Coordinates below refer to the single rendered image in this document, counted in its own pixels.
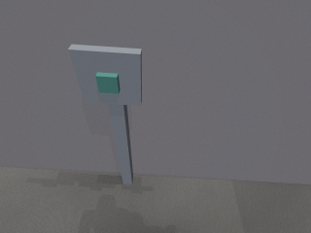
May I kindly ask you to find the button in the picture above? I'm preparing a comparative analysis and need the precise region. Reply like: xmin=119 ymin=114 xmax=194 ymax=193
xmin=95 ymin=72 xmax=121 ymax=94

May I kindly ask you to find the panel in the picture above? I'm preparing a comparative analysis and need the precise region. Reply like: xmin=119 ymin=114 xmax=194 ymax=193
xmin=68 ymin=44 xmax=142 ymax=185

